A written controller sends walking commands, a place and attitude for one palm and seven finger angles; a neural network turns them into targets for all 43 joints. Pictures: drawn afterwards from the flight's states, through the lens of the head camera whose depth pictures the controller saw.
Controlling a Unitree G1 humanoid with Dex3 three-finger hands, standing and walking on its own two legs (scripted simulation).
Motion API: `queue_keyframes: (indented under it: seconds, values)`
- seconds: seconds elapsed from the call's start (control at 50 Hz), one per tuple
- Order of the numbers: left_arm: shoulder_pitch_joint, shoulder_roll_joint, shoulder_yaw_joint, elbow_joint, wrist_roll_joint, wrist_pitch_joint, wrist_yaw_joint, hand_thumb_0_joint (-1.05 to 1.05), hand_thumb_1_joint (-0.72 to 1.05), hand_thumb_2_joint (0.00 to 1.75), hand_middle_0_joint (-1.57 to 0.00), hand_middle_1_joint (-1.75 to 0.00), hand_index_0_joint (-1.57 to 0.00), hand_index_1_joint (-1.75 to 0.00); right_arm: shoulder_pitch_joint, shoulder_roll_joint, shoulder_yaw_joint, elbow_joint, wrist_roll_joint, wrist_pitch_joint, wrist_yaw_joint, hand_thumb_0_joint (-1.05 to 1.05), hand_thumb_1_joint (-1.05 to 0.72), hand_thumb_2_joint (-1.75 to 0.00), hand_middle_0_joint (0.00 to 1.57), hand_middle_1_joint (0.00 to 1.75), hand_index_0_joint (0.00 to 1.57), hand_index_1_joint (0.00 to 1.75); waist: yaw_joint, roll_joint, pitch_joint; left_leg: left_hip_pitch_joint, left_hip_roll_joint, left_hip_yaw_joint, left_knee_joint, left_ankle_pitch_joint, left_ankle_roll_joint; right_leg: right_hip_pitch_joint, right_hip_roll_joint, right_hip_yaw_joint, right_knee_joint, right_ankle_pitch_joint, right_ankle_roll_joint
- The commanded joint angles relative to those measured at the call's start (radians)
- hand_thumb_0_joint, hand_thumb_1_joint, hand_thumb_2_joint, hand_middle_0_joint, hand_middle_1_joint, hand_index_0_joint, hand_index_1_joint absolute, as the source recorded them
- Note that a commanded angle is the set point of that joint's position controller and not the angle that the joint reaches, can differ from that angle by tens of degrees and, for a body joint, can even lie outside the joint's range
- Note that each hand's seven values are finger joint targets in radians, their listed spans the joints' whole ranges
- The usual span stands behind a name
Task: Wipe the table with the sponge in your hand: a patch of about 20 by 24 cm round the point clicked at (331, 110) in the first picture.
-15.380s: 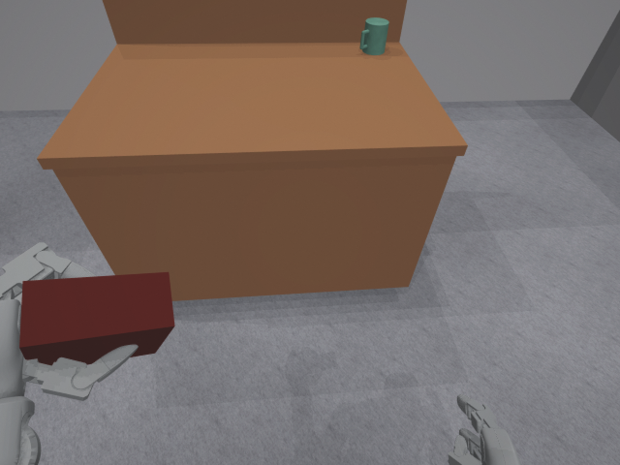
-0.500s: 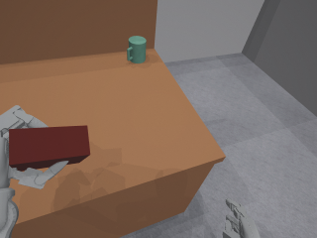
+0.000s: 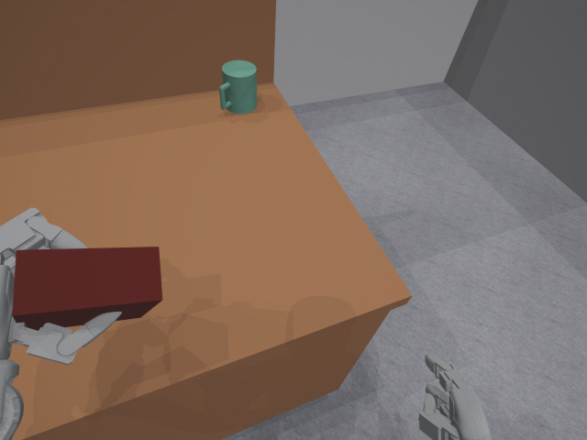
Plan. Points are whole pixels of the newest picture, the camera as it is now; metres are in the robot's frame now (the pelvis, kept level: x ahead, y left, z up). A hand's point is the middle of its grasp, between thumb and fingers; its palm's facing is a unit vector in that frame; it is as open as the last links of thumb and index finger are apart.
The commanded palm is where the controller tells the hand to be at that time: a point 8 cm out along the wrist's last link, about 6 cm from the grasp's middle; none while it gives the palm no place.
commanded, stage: come to a stop and stand still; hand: left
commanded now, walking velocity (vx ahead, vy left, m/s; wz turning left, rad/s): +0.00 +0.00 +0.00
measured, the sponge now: (109, 288) +0.24 +0.22 +0.13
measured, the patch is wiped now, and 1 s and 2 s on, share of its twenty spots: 0.00 0.00 0.00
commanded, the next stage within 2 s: look again from close up in 0.48 s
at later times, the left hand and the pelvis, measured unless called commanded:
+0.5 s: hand (102, 294) +0.22 +0.22 +0.14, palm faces +0.35 -0.86 -0.37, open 9.3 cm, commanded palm +0.16 +0.25 +0.17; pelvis +0.00 -0.03 +0.00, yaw +0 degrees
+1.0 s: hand (61, 257) +0.24 +0.25 +0.18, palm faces +0.41 -0.77 -0.49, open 9.3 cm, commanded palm +0.15 +0.27 +0.18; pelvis -0.01 -0.02 +0.00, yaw +3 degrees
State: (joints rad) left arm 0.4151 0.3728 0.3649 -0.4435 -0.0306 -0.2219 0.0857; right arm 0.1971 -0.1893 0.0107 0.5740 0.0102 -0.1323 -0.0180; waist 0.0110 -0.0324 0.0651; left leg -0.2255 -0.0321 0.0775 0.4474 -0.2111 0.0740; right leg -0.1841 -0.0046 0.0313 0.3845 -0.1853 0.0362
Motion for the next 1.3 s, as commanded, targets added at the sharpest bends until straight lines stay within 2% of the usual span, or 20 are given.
queue_keyframes:
  seconds: [0.0, 0.2, 0.28, 0.5, 0.58, 0.76, 0.88, 0.9, 0.92, 0.94, 0.96, 0.98, 1.02, 1.06, 1.1, 1.14, 1.18, 1.2, 1.24, 1.28]
  values:
    - [-0.075, 0.181, 0.111, -0.276, -0.010, -0.067, 0.026, 0.00, 0.10, 1.30, -1.20, -1.60, -1.20, -1.60, -0.082, -0.138, -0.056, -0.157, 0.007, -0.048, -0.021, 0.00, -0.90, -0.90, 0.20, 0.30, 0.20, 0.30, 0.003, 0.122, -0.196, 0.083, 0.133, -0.133, -0.096, 0.175, -0.090, 0.048, -0.041, 0.029, -0.013, 0.170, -0.061]
    - [-0.034, 0.163, 0.108, -0.194, -0.020, -0.047, 0.032, 0.00, 0.10, 1.30, -1.20, -1.60, -1.20, -1.60, -0.081, -0.139, -0.056, -0.149, 0.008, -0.041, -0.032, 0.00, -0.90, -0.90, 0.20, 0.30, 0.20, 0.30, 0.003, 0.086, -0.159, 0.067, 0.118, -0.128, -0.095, 0.067, -0.062, 0.010, -0.053, 0.071, -0.069, 0.128, -0.064]
    - [-0.053, 0.138, 0.076, -0.156, -0.024, -0.034, 0.025, 0.00, 0.10, 1.30, -1.20, -1.60, -1.20, -1.60, -0.077, -0.143, -0.057, -0.153, 0.009, -0.034, -0.033, 0.00, -0.90, -0.90, 0.20, 0.30, 0.20, 0.30, 0.001, 0.028, -0.148, 0.065, 0.113, -0.128, -0.088, 0.043, -0.053, -0.007, -0.056, 0.089, -0.098, 0.098, -0.062]
    - [-0.048, 0.194, 0.115, -0.276, -0.022, -0.031, 0.041, 0.00, 0.10, 1.30, -1.20, -1.60, -1.20, -1.60, -0.099, -0.140, -0.055, -0.153, 0.010, -0.040, -0.038, 0.00, -0.90, -0.90, 0.20, 0.30, 0.20, 0.30, 0.005, 0.107, -0.209, 0.094, 0.115, -0.128, -0.073, 0.125, -0.047, 0.039, -0.063, 0.076, -0.065, 0.169, -0.064]
    - [-0.007, 0.171, 0.107, -0.246, -0.027, -0.030, 0.037, 0.00, 0.10, 1.30, -1.20, -1.60, -1.20, -1.60, -0.081, -0.138, -0.054, -0.156, 0.009, -0.035, -0.036, 0.00, -0.90, -0.90, 0.20, 0.30, 0.20, 0.30, 0.005, 0.087, -0.199, 0.083, 0.124, -0.138, -0.085, 0.146, -0.053, 0.042, -0.056, 0.067, -0.056, 0.176, -0.064]
    - [-0.054, 0.136, 0.063, -0.175, -0.020, -0.012, 0.030, 0.00, 0.10, 1.30, -1.20, -1.60, -1.20, -1.60, -0.077, -0.144, -0.052, -0.152, 0.011, -0.023, -0.038, 0.00, -0.90, -0.90, 0.20, 0.30, 0.20, 0.30, -0.002, 0.049, -0.133, 0.044, 0.131, -0.145, -0.126, 0.010, -0.049, -0.003, -0.047, 0.061, -0.088, 0.062, -0.058]
    - [-0.107, 0.165, 0.070, -0.270, -0.010, -0.028, 0.038, 0.00, 0.10, 1.30, -1.20, -1.60, -1.20, -1.60, -0.089, -0.138, -0.049, -0.157, 0.007, -0.037, -0.040, 0.00, -0.90, -0.90, 0.20, 0.30, 0.20, 0.30, 0.003, 0.113, -0.167, 0.054, 0.134, -0.154, -0.129, 0.023, -0.046, 0.038, -0.048, 0.052, -0.058, 0.088, -0.060]
    - [-0.962, 0.939, 0.343, -0.591, 0.021, -0.163, 0.048, 0.00, 0.10, 1.30, -1.20, -1.60, -1.20, -1.60, 0.064, -0.214, 0.113, -0.275, 0.101, 0.007, -0.113, 0.00, -0.90, -0.90, 0.20, 0.30, 0.20, 0.30, -0.048, 0.352, -0.181, -0.212, 0.150, -0.203, -0.163, -0.269, 0.013, 0.246, 0.055, -0.015, 0.132, -0.062, 0.027]
    - [-0.689, 0.387, 0.249, -0.068, 0.134, 0.050, 0.006, 0.00, 0.10, 1.30, -1.20, -1.60, -1.20, -1.60, -0.130, -0.094, -0.027, -0.073, -0.038, -0.036, -0.093, 0.00, -0.90, -0.90, 0.20, 0.30, 0.20, 0.30, 0.050, 0.289, -0.259, 0.108, 0.086, -0.134, -0.093, 0.008, -0.120, -0.027, 0.067, -0.067, 0.171, -0.009, -0.076]
    - [-0.500, 0.306, 0.087, -0.008, 0.098, 0.089, -0.001, 0.00, 0.10, 1.30, -1.20, -1.60, -1.20, -1.60, -0.091, -0.175, -0.044, -0.088, -0.040, -0.053, -0.034, 0.00, -0.90, -0.90, 0.20, 0.30, 0.20, 0.30, -0.009, 0.190, -0.186, 0.102, 0.076, -0.173, -0.096, 0.203, -0.151, -0.093, 0.056, -0.111, 0.116, -0.004, -0.077]
    - [-0.410, 0.279, 0.121, -0.049, 0.093, 0.126, -0.001, 0.00, 0.10, 1.30, -1.20, -1.60, -1.20, -1.60, -0.076, -0.200, -0.061, -0.082, -0.022, -0.034, -0.015, 0.00, -0.90, -0.90, 0.20, 0.30, 0.20, 0.30, 0.027, 0.213, -0.321, 0.217, 0.109, -0.177, -0.063, 0.266, -0.149, -0.125, 0.061, -0.098, 0.138, 0.028, -0.068]
    - [-0.373, 0.178, 0.054, -0.060, 0.032, 0.188, -0.030, 0.00, 0.10, 1.30, -1.20, -1.60, -1.20, -1.60, -0.134, -0.182, -0.048, -0.104, -0.008, -0.033, -0.020, 0.00, -0.90, -0.90, 0.20, 0.30, 0.20, 0.30, 0.061, 0.237, -0.335, 0.217, 0.088, -0.158, -0.055, 0.232, -0.141, -0.112, 0.043, -0.088, 0.131, 0.020, -0.069]
    - [-0.217, 0.174, 0.059, -0.090, -0.043, 0.311, -0.072, 0.00, 0.10, 1.30, -1.20, -1.60, -1.20, -1.60, -0.167, -0.195, -0.038, -0.102, 0.015, -0.027, -0.013, 0.00, -0.90, -0.90, 0.20, 0.30, 0.20, 0.30, 0.091, 0.223, -0.288, 0.167, 0.079, -0.123, -0.056, 0.207, -0.131, -0.042, 0.025, -0.111, 0.097, 0.084, -0.077]
    - [-0.128, 0.217, 0.034, -0.133, 0.000, 0.405, -0.102, 0.00, 0.10, 1.30, -1.20, -1.60, -1.20, -1.60, -0.191, -0.203, -0.028, -0.120, 0.027, -0.011, -0.003, 0.00, -0.90, -0.90, 0.20, 0.30, 0.20, 0.30, 0.090, 0.139, -0.211, 0.092, 0.070, -0.108, -0.060, 0.191, -0.107, -0.023, 0.026, -0.122, 0.088, 0.120, -0.076]
    - [-0.115, 0.254, 0.032, -0.188, 0.078, 0.439, -0.098, 0.00, 0.10, 1.30, -1.20, -1.60, -1.20, -1.60, -0.232, -0.198, -0.008, -0.151, 0.039, 0.012, 0.008, 0.00, -0.90, -0.90, 0.20, 0.30, 0.20, 0.30, 0.075, 0.093, -0.164, 0.059, 0.067, -0.096, -0.058, 0.134, -0.076, -0.047, 0.043, -0.110, 0.085, 0.083, -0.072]
    - [-0.086, 0.268, 0.065, -0.227, 0.110, 0.381, -0.080, 0.00, 0.10, 1.30, -1.20, -1.60, -1.20, -1.60, -0.223, -0.190, -0.014, -0.151, 0.011, 0.016, -0.001, 0.00, -0.90, -0.90, 0.20, 0.30, 0.20, 0.30, 0.054, -0.008, -0.140, 0.052, 0.067, -0.100, -0.040, 0.135, -0.063, -0.075, 0.042, -0.116, 0.076, 0.070, -0.062]
    - [-0.143, 0.313, 0.138, -0.281, 0.097, 0.283, -0.042, 0.00, 0.10, 1.30, -1.20, -1.60, -1.20, -1.60, -0.223, -0.184, -0.022, -0.143, -0.004, 0.014, -0.017, 0.00, -0.90, -0.90, 0.20, 0.30, 0.20, 0.30, 0.042, -0.059, -0.209, 0.065, 0.061, -0.105, -0.009, 0.099, -0.055, -0.096, 0.049, -0.112, 0.093, 0.026, -0.049]
    - [-0.217, 0.384, 0.196, -0.363, 0.087, 0.236, -0.013, 0.00, 0.10, 1.30, -1.20, -1.60, -1.20, -1.60, -0.240, -0.186, -0.024, -0.148, 0.003, 0.011, -0.023, 0.00, -0.90, -0.90, 0.20, 0.30, 0.20, 0.30, 0.045, -0.010, -0.245, 0.078, 0.056, -0.101, -0.001, 0.036, -0.047, -0.115, 0.053, -0.092, 0.095, -0.026, -0.047]
    - [-0.199, 0.336, 0.172, -0.284, 0.104, 0.151, 0.037, 0.00, 0.10, 1.30, -1.20, -1.60, -1.20, -1.60, -0.197, -0.154, -0.030, -0.107, -0.020, -0.014, -0.032, 0.00, -0.90, -0.90, 0.20, 0.30, 0.20, 0.30, 0.048, 0.044, -0.226, 0.078, 0.048, -0.100, 0.020, 0.046, -0.057, -0.125, 0.049, -0.094, 0.094, -0.032, -0.052]
    - [-0.233, 0.353, 0.161, -0.235, 0.147, 0.124, 0.066, 0.00, 0.10, 1.30, -1.20, -1.60, -1.20, -1.60, -0.168, -0.165, -0.038, -0.075, -0.024, -0.011, -0.036, 0.00, -0.90, -0.90, 0.20, 0.30, 0.20, 0.30, 0.032, 0.135, -0.221, 0.063, 0.038, -0.095, 0.043, 0.024, -0.057, -0.152, 0.039, -0.078, 0.095, -0.040, -0.053]
